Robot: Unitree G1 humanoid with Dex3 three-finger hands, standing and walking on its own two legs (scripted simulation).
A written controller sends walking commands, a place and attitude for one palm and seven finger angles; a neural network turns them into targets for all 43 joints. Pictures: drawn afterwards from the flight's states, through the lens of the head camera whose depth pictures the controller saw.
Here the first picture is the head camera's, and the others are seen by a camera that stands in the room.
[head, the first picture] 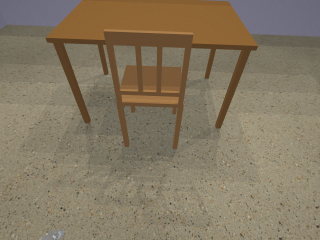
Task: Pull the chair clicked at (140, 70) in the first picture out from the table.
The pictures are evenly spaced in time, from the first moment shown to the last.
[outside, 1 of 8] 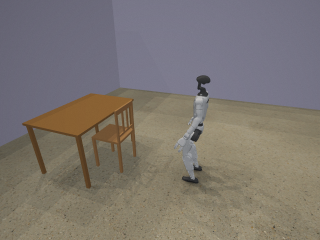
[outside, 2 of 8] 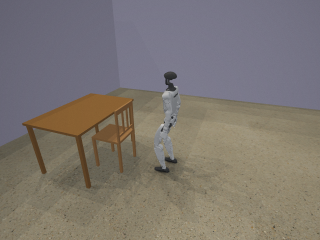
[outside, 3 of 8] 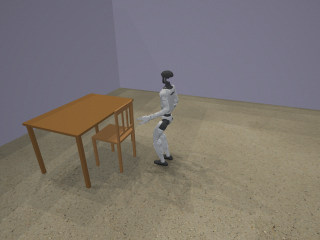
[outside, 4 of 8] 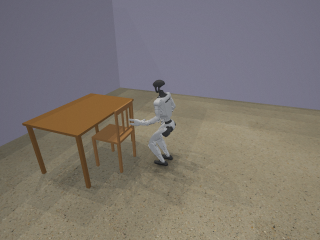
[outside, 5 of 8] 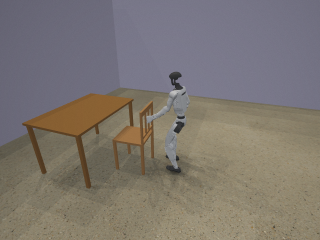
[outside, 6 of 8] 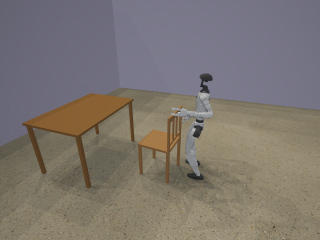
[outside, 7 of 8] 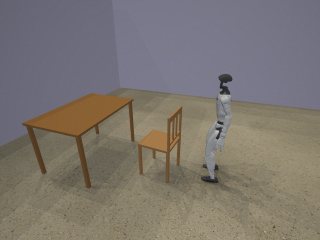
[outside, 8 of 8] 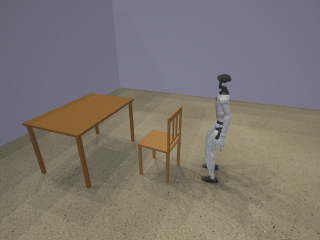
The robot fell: no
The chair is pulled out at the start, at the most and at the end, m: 0.00 0.65 0.65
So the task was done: yes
